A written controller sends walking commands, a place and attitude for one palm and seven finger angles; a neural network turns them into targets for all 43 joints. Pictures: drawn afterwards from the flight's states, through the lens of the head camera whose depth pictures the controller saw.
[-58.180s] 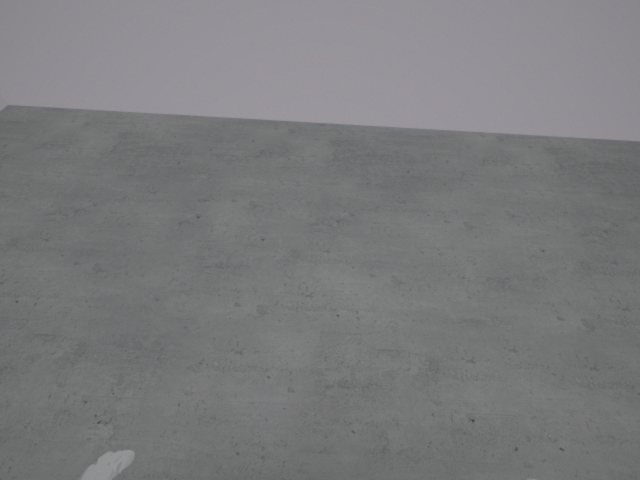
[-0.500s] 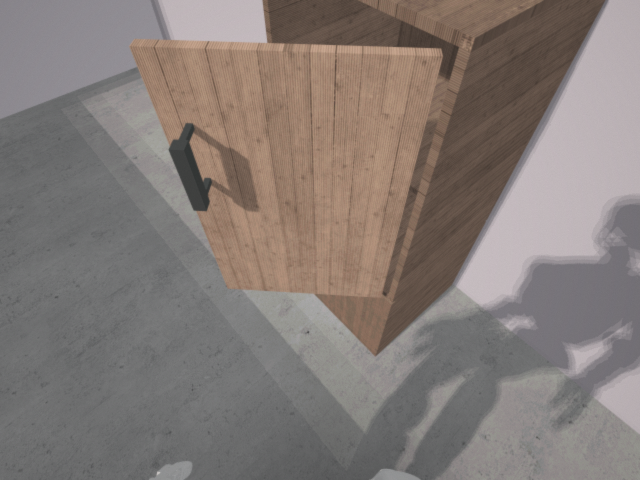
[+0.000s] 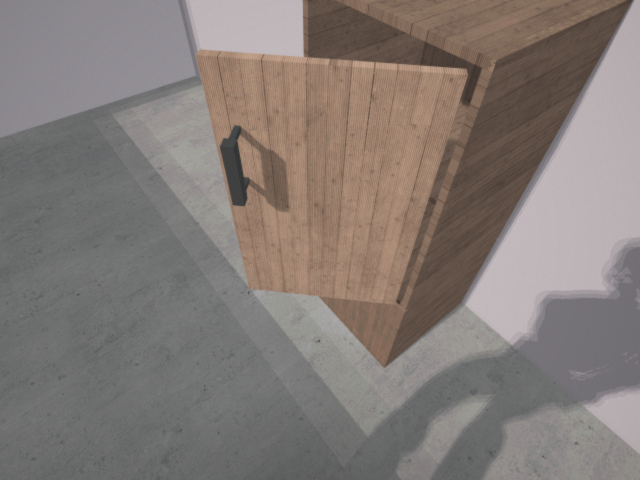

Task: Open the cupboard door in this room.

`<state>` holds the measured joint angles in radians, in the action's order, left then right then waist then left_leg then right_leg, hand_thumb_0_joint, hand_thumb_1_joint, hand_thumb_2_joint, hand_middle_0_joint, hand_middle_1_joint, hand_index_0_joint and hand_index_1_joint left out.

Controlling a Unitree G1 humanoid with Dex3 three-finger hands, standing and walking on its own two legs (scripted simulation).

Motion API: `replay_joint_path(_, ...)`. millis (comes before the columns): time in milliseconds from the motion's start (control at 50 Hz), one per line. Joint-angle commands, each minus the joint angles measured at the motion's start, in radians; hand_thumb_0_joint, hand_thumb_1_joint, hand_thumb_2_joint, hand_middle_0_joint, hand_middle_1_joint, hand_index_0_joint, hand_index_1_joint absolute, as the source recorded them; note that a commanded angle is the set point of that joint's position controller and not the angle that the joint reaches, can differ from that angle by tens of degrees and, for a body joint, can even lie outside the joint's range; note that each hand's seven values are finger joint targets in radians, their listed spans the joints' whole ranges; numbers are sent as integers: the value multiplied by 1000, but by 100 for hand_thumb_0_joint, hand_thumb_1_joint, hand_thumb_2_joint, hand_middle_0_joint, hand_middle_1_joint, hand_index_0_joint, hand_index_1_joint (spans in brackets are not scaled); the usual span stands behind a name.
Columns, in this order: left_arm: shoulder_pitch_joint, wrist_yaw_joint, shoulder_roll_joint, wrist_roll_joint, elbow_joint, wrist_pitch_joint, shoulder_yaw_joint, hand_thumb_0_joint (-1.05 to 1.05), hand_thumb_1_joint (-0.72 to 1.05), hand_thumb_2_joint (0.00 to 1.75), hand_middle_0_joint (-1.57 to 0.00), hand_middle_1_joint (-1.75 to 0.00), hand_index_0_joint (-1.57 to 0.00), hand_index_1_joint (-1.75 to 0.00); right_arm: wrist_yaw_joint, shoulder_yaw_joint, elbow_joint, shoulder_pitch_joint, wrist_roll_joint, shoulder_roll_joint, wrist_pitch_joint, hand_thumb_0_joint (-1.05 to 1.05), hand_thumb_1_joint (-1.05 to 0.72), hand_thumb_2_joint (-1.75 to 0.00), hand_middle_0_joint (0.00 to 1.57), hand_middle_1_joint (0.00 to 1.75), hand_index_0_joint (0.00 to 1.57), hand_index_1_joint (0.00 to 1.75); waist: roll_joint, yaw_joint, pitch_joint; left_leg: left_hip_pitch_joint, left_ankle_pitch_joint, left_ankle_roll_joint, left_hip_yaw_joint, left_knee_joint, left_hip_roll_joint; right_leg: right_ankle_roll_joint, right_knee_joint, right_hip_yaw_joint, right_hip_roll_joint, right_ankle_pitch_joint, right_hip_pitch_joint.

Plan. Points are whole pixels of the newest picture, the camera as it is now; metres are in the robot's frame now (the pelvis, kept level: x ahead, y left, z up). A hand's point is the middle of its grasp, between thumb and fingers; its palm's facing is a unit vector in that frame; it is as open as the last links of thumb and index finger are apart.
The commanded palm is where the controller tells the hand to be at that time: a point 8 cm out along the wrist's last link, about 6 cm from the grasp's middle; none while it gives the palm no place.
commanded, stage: come to a stop and stand still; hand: left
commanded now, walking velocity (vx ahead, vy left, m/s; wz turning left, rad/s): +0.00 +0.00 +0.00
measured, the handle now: (238, 166) +0.56 +0.19 +0.06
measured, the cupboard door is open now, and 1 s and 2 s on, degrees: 45 45 45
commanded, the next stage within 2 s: look again from close up in 0.24 s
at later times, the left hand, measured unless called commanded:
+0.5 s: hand out of the picture -0.03 +0.18 -0.18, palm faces +0.00 -0.98 -0.20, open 7.4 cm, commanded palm none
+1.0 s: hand out of the picture +0.04 +0.18 -0.16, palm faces +0.06 -0.97 -0.21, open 7.3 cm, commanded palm +0.10 +0.24 -0.06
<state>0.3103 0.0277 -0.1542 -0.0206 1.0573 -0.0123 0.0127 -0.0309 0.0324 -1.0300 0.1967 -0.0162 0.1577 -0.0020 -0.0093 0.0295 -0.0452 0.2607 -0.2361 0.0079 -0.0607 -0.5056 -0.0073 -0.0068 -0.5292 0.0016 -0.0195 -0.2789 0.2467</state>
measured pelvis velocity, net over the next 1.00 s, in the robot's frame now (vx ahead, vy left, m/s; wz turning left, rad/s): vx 0.01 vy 0.00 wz -0.01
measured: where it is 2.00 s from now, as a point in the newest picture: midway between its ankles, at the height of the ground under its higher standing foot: outside the picture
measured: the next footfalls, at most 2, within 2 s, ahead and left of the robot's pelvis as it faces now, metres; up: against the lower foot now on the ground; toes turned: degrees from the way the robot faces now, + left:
none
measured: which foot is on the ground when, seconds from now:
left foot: down 0.00-1.00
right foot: down 0.00-1.00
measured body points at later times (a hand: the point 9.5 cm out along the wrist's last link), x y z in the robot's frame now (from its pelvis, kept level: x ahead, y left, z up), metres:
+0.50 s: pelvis -0.02 +0.01 +0.00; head -0.02 +0.00 +0.45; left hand -0.02 +0.23 -0.16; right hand -0.04 -0.20 -0.17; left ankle +0.02 +0.11 -0.74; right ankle +0.01 -0.12 -0.74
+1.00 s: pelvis +0.01 +0.00 +0.00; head +0.02 +0.00 +0.45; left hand +0.04 +0.24 -0.14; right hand +0.03 -0.24 -0.15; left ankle +0.02 +0.11 -0.74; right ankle +0.01 -0.12 -0.74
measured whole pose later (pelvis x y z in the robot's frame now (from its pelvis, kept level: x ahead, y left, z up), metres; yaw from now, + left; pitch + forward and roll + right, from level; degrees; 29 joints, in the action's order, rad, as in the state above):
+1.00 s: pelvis +0.01 +0.00 +0.00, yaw -1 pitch +0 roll +0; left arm 0.32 0.04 -0.16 0.02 0.91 -0.04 0.01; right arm -0.02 0.00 -1.03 0.27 0.00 0.20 -0.03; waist 0.01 0.00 -0.03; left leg 0.24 -0.24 0.01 -0.07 -0.49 -0.01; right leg -0.01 -0.51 -0.01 -0.02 -0.27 0.23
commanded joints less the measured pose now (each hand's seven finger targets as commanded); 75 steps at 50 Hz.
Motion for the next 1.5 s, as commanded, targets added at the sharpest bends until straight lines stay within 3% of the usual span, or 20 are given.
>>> replay_joint_path(0, 20, 3, -90, 8, -25, 36, 2, 0, 90, 90, -20, -30, -20, -30, 1, 5, 11, 79, 9, 78, -14, 0, -90, -90, 20, 30, 20, 30, -96, -39, 77, -128, 121, 11, 85, 97, -84, 36, 155, -104, -98, 201, 6)
replay_joint_path(160, 60, 3, -82, 6, 15, 25, -1, 0, 90, 90, -20, -30, -20, -30, 8, -9, -46, 105, 3, 69, -3, 0, -90, -90, 20, 30, 20, 30, -8, -28, -69, -35, -100, 6, 104, 188, -75, 27, 242, -102, -76, -125, 82)
replay_joint_path(300, 86, 5, -62, 5, 26, 26, 3, 0, 90, 90, -20, -30, -20, -30, 6, -10, -67, 154, 0, 54, -6, 0, -90, -90, 20, 30, 20, 30, 18, -18, -55, 19, -149, 10, 125, 217, -83, 29, 219, -80, -66, -90, 33)
replay_joint_path(320, 146, 43, -89, -11, 52, 48, -9, 0, 90, 90, -20, -30, -20, -30, 15, -10, 7, 19, 5, 110, -20, 0, -90, -90, 20, 30, 20, 30, 80, 21, -80, 35, -29, -24, 47, -4, -81, 37, 194, -103, -106, 109, 48)
replay_joint_path(360, 34, 25, -147, -3, -24, 47, 9, 0, 90, 90, -20, -30, -20, -30, 23, -9, 21, 145, -5, 52, -9, 0, -90, -90, 20, 30, 20, 30, 87, -69, -14, -23, -115, -6, 66, -6, -34, 84, 213, -162, -138, -303, 171)
replay_joint_path(520, 67, 10, -72, -3, -21, 37, 0, 0, 90, 90, -20, -30, -20, -30, 18, -7, 48, 153, -5, 102, -23, 0, -90, -90, 20, 30, 20, 30, 19, -21, -65, 172, -299, 45, 199, 224, -105, 49, 50, -41, -27, -117, 34)
replay_joint_path(680, 45, 9, -96, 2, -33, 45, 0, 0, 90, 90, -20, -30, -20, -30, 17, -11, 20, 157, -2, 107, -32, 0, -90, -90, 20, 30, 20, 30, -52, -35, -44, 45, -137, 38, 139, 183, -85, 48, 112, -96, -59, -60, 68)
replay_joint_path(920, 11, 8, -141, 4, -27, 52, 7, 0, 90, 90, -20, -30, -20, -30, 11, -13, -6, 96, 3, 134, -44, 0, -90, -90, 20, 30, 20, 30, -1, -32, 20, -63, 95, 29, 89, 134, -87, 45, 120, -104, -78, 137, 0)
replay_joint_path(940, 88, 44, -132, 0, 12, 46, 1, 0, 90, 90, -20, -30, -20, -30, 18, -9, 53, 19, 18, 149, -31, 0, -90, -90, 20, 30, 20, 30, -148, 6, -8, 10, 56, -3, 61, -28, -121, 22, 157, -107, -111, 209, -14)
replay_joint_path(960, -673, 35, -384, 206, -1525, 273, 178, 0, 88, 89, -20, -32, -20, -32, -33, 20, 401, 50, 64, 288, -177, 0, -90, -90, 20, 30, 20, 30, 15, -136, 490, -230, 144, 30, 54, 74, 13, 31, 42, -11, -11, 228, -79)
replay_joint_path(980, -189, 64, -315, 137, -1265, 231, 173, 0, 85, 88, -20, -33, -20, -33, -77, -11, 339, -36, 60, 195, -269, 0, -90, -90, 20, 30, 20, 30, 199, -15, 417, -249, 173, 31, 25, 80, -11, 52, 1, 26, 16, 115, -57)
replay_joint_path(1000, -139, 104, -242, 161, -1180, 190, 118, 0, 83, 87, -21, -34, -21, -34, -79, -9, 281, -55, 70, 205, -300, 0, -90, -90, 20, 30, 20, 30, 244, -36, 319, -143, 76, -2, 34, 82, -11, 46, 19, 59, 9, 51, -14)
replay_joint_path(1020, 151, 91, 6, 176, -973, 100, -10, 0, 81, 86, -21, -36, -21, -36, -66, -7, 276, -14, 77, 149, -306, 0, -90, -90, 20, 30, 20, 30, 178, -55, 171, -81, 11, 3, 54, 93, -18, 34, 28, 77, 10, 35, 59)
replay_joint_path(1060, -19, 52, -110, 202, -1158, 183, 90, 0, 76, 84, -21, -39, -21, -39, -61, 16, 373, -30, 58, 209, -330, 0, -90, -90, 20, 30, 20, 30, 111, -88, 55, 15, -39, 3, 80, 29, -1, 29, 33, 86, 6, -7, 146)
replay_joint_path(1100, 214, -23, -88, 210, -928, 276, 150, 0, 71, 82, -21, -42, -21, -42, -42, 36, 410, -34, 45, 203, -329, 0, -90, -90, 20, 30, 20, 30, -32, -37, -25, 150, -11, -7, 79, -57, 14, 32, -15, 110, 19, -41, 221)
replay_joint_path(1160, 415, -218, -49, 254, -811, 464, 175, 0, 64, 79, -22, -47, -22, -47, -2, 66, 487, -68, 25, 199, -311, 0, -90, -90, 20, 30, 20, 30, -282, 29, 72, 328, 33, -16, 49, -223, 28, 27, -183, 95, 28, 48, 296)
replay_joint_path(1240, 350, -476, -201, 282, -835, 592, 284, 0, 55, 75, -22, -53, -22, -53, 28, 82, 598, -104, 44, 221, -304, 0, -90, -90, 20, 30, 20, 30, -120, 33, 240, 402, 85, -16, 21, -377, 51, 22, -311, 5, -9, 267, 261)
replay_joint_path(1320, 106, -505, -273, 388, -1193, 602, 384, 0, 46, 71, -23, -58, -23, -58, 5, 72, 661, -65, 41, 204, -305, 0, -90, -90, 20, 30, 20, 30, 103, 21, 447, 366, 95, 4, 28, -457, 44, 11, -361, -39, 3, 217, 289)
replay_joint_path(1420, -131, -458, -253, 387, -1398, 682, 305, 0, 34, 66, -24, -66, -24, -66, -29, 50, 574, -6, 30, 198, -316, 0, -90, -90, 20, 30, 20, 30, 137, -80, 401, 344, 86, 25, 82, -540, 0, 26, -393, -27, 35, 140, 451)
replay_joint_path(1480, -142, -503, -244, 359, -1283, 629, 238, 0, 27, 63, -25, -70, -25, -70, -39, 38, 551, -10, 44, 223, -332, 0, -90, -90, 20, 30, 20, 30, 122, -115, 307, 393, -7, 32, 100, -528, -9, 29, -368, -5, 45, 6, 516)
